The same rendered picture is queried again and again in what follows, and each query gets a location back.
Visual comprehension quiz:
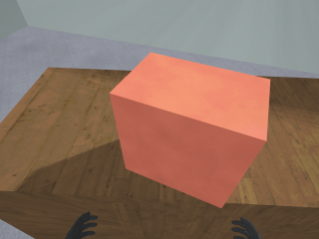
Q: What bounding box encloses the robot left hand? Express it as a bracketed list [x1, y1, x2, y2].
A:
[65, 211, 98, 239]

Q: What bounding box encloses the carton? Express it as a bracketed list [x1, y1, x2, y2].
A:
[110, 52, 271, 208]

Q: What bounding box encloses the robot right hand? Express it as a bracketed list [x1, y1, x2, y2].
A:
[231, 217, 262, 239]

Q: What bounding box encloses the pedestal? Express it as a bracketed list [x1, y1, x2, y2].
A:
[0, 67, 319, 239]

